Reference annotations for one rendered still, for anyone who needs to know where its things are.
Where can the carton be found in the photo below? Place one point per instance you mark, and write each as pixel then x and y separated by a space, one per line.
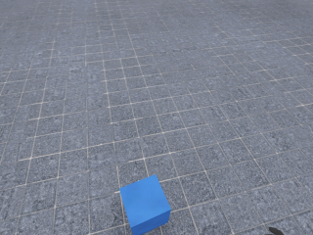
pixel 145 204

